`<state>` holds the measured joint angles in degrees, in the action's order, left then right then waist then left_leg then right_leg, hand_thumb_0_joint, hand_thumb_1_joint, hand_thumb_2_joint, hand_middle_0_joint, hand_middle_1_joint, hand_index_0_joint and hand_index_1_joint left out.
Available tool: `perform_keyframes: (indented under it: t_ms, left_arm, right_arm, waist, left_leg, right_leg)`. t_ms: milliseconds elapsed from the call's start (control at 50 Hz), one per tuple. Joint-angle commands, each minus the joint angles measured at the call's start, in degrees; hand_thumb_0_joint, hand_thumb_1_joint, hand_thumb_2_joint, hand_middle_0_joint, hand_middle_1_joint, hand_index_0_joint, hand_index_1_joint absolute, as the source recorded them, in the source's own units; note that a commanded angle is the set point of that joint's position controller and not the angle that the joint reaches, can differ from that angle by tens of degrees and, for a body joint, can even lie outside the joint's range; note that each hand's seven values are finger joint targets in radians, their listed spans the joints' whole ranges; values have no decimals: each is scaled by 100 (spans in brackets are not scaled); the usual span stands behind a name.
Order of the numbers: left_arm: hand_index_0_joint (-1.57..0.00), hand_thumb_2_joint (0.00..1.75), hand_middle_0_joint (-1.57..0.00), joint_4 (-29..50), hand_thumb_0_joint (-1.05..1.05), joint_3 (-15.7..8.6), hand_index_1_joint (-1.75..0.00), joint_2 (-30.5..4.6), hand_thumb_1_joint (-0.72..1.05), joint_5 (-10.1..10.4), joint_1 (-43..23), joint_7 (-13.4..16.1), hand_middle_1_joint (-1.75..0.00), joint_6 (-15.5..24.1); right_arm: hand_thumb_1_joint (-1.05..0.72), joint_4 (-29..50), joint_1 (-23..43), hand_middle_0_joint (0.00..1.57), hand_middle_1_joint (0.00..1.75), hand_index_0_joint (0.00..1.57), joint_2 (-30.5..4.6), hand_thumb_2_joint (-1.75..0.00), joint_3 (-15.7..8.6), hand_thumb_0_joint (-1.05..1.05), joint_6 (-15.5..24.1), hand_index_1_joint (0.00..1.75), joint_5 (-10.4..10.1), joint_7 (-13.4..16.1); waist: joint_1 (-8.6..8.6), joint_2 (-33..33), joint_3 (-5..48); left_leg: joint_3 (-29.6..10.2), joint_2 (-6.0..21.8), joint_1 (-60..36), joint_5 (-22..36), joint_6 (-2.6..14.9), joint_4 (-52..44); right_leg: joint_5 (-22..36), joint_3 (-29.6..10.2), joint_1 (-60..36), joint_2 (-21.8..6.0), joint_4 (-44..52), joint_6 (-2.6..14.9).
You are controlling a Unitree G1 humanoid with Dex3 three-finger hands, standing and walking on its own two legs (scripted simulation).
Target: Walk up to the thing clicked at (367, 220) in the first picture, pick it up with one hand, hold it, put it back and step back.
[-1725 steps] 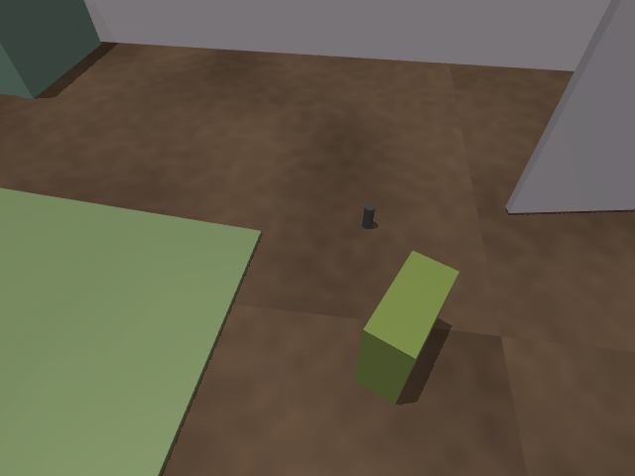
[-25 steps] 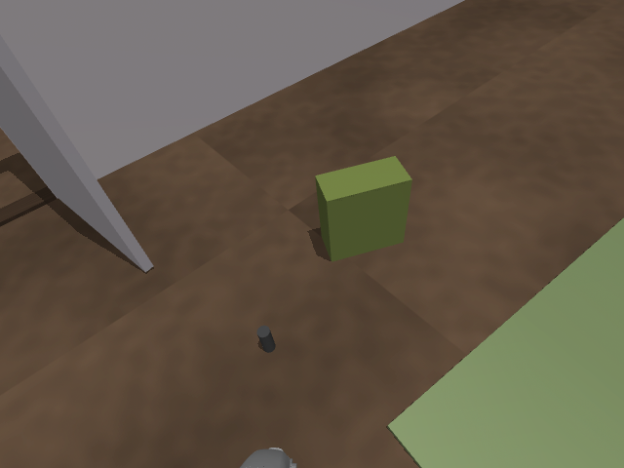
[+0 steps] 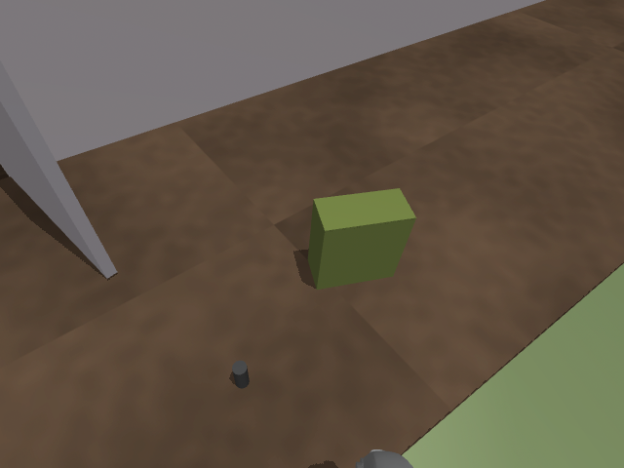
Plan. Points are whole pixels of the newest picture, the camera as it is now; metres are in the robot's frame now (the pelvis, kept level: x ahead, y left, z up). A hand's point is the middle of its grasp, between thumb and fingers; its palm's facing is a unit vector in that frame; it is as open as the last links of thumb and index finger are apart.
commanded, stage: walk up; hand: left
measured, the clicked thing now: (241, 374) +0.50 +0.20 -0.71
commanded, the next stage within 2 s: none
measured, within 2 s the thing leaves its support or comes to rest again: neither
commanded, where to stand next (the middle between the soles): +0.16 -0.01 m, yaw -2 degrees
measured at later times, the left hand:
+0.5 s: hand out of the picture +0.13 +0.27 -0.13, palm faces -0.03 -0.91 -0.42, open 7.4 cm
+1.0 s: hand out of the picture +0.11 +0.33 -0.17, palm faces -0.17 -0.93 -0.32, open 7.4 cm
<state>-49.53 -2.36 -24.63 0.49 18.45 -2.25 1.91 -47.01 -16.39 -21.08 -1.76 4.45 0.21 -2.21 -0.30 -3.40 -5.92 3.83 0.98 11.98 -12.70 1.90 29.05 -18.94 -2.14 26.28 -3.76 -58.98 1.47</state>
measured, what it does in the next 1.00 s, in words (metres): steps on the spot: right foot, then left foot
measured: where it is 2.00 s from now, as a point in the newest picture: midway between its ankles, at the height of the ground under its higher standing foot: outside the picture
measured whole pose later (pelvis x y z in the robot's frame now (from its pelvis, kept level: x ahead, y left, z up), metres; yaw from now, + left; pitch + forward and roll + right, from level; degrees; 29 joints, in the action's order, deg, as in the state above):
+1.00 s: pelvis +0.07 +0.05 +0.01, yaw -7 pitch -2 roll -1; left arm -61.3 -2.9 -25.9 -0.8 15.6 -1.4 -2.9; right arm -56.8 -17.2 -19.7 -3.6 3.8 1.8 0.4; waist 1.6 -5.0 -4.0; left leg 6.0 0.4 10.5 -8.7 3.2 20.6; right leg -19.0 -7.9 20.5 0.6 -48.5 -0.8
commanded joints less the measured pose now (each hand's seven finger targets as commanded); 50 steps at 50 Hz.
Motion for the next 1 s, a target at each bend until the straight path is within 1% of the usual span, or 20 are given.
perform_keyframes:
  t_ms: [0,100,120,160,180,200,220,240,300,400,460,500,540,560,580,600,680,740,780,980]
  left_arm:
    - [-20,90,-20,202,0,-340,-30,-986,90,-72,343,-3,-30,119]
    - [-20,90,-20,100,0,-284,-30,-759,90,-104,116,132,-30,184]
    - [-20,90,-20,26,0,-284,-30,-695,90,-110,208,175,-30,224]
    - [-20,90,-20,-163,0,-325,-30,-857,90,-128,469,262,-30,335]
    - [-20,90,-20,-150,0,-399,-30,-1191,90,-157,495,301,-30,383]
    - [-20,90,-20,-55,0,-470,-30,-1497,90,-112,334,311,-30,355]
    - [-20,90,-20,0,0,-554,-30,-1694,90,-80,615,291,-30,311]
    - [-20,90,-20,16,0,-569,-30,-1699,90,-89,607,327,-30,289]
    - [-20,90,-20,116,0,-449,-30,-1338,90,-109,-36,374,-30,239]
    - [-20,90,-20,281,0,-410,-30,-1197,90,-222,-507,311,-30,142]
    - [-20,90,-20,255,0,-403,-30,-1175,90,-220,-731,258,-30,27]
    - [-20,90,-20,196,0,-386,-30,-1135,90,-170,-1009,218,-30,-96]
    - [-20,90,-20,119,0,-250,-30,-711,90,-145,-1006,221,-30,-216]
    - [-20,90,-20,104,0,-159,-30,-396,90,-92,-863,216,-30,-271]
    - [-20,90,-20,-47,0,-213,-30,-673,90,-85,-751,240,-30,-321]
    - [-20,90,-20,-187,0,-312,-30,-1022,90,-108,-872,270,-30,-344]
    - [-20,90,-20,-827,0,-342,-30,-1019,90,-28,-211,204,-30,-358]
    - [-20,90,-20,-787,0,-346,-30,-1113,90,-92,-521,162,-30,-334]
    - [-20,90,-20,-751,0,-326,-30,-1138,90,-119,-574,137,-30,-349]
    - [-20,90,-20,-630,0,-243,-30,-998,90,-150,-560,110,-30,-231]
  right_arm:
    - [-90,447,25,20,30,20,-1655,-90,-534,0,67,30,32,81]
    - [-90,398,132,20,30,20,-1523,-90,-443,0,-83,30,49,114]
    - [-90,379,224,20,30,20,-1527,-90,-442,0,-120,30,-3,131]
    - [-90,358,245,20,30,20,-1209,-90,-318,0,-196,30,-82,148]
    - [-90,355,40,20,30,20,-906,-90,-207,0,-204,30,-129,157]
    - [-90,328,-197,20,30,20,-750,-90,-142,0,-260,30,-138,167]
    - [-90,345,-130,20,30,20,-1180,-90,-259,0,-303,30,-28,195]
    - [-90,247,-37,20,30,20,-1293,-90,-305,0,-333,30,25,226]
    - [-90,-13,-112,20,30,20,-1321,-90,-330,0,-411,30,-63,201]
    - [-90,-258,-212,20,30,20,-1164,-90,-275,0,-399,30,52,147]
    - [-90,-454,-125,20,30,20,-1173,-90,-316,0,-322,30,98,139]
    - [-90,-701,-473,20,30,20,-1170,-90,-370,0,-293,30,124,172]
    - [-90,-879,-726,20,30,20,-1309,-90,-408,0,-237,30,174,220]
    - [-90,-845,-690,20,30,20,-1518,-90,-393,0,-166,30,258,273]
    - [-90,-583,47,20,30,20,-1984,-90,-433,0,-121,30,192,320]
    - [-90,-554,437,20,30,20,-2154,-90,-472,0,-103,30,181,340]
    - [-90,-639,590,20,30,20,-1584,-90,-369,0,56,30,201,352]
    - [-90,-730,281,20,30,20,-1507,-90,-428,0,96,30,201,353]
    - [-90,-773,54,20,30,20,-1515,-90,-476,0,88,30,176,377]
    - [-90,-603,-272,20,30,20,-1604,-90,-638,0,23,30,130,335]
  waist:
    - [70,1357,-139]
    - [33,1242,95]
    - [-88,1151,310]
    - [-252,420,770]
    - [-266,-462,1070]
    - [-181,-1113,1267]
    - [-338,-1079,1114]
    - [-402,-951,1078]
    - [-153,-713,918]
    - [-94,-1142,706]
    - [-85,-1044,538]
    - [188,-778,500]
    - [316,115,298]
    - [258,1194,135]
    - [102,1178,-386]
    - [84,1222,-866]
    - [-180,1373,-325]
    - [30,1250,79]
    - [151,1191,240]
    - [378,1100,294]
  left_leg:
    - [-940,1244,315,-476,1139,-1638]
    - [-651,1235,527,1638,1066,-712]
    - [-656,1286,501,1963,971,-310]
    - [-306,755,357,1560,545,866]
    - [-114,424,671,456,286,1594]
    - [-88,-103,1042,-1322,4,2254]
    - [-229,-163,1868,-2283,81,2841]
    - [-512,13,2174,-2183,86,3107]
    - [-776,138,1960,-1465,3,2987]
    - [-313,74,1235,-996,-270,1907]
    - [-178,33,244,-731,-290,1190]
    - [-80,-60,-651,-325,-181,722]
    - [-719,137,-851,-1009,-97,35]
    - [-2585,1199,-183,-2782,84,-1369]
    - [-3590,1790,1095,-4107,204,-2371]
    - [-3744,1934,1970,-4514,326,-2611]
    - [-2245,1140,807,-2596,-24,-2112]
    - [-2006,1133,-59,-2115,21,-2025]
    - [-1913,1137,-669,-1905,-162,-2046]
    - [-1734,1542,-1374,-1189,450,-1901]
  right_leg:
    - [391,167,225,-215,920,-228]
    - [846,490,-647,7,1918,-198]
    - [1093,512,-1067,119,2303,-145]
    - [1909,457,-1889,189,3314,-50]
    - [2742,-222,-2326,-408,3424,116]
    - [2867,-2020,-2395,-1548,3671,717]
    - [1965,-2715,-2963,-1827,3834,1219]
    - [1560,-3075,-2949,-2007,3928,1376]
    - [653,-1708,-2482,-1157,4159,569]
    - [66,-583,-1499,-664,4123,879]
    - [-691,-479,-460,-740,4017,847]
    - [-1418,-506,438,-762,3751,639]
    - [-2064,-251,1062,-373,2701,386]
    - [-1474,-5,1060,251,1421,114]
    - [-699,-333,835,469,871,-32]
    - [-549,-578,495,229,515,-33]
    - [106,-809,275,249,499,-128]
    - [96,-762,347,287,735,-210]
    - [177,-775,563,367,796,-240]
    - [-88,-637,713,281,1191,-223]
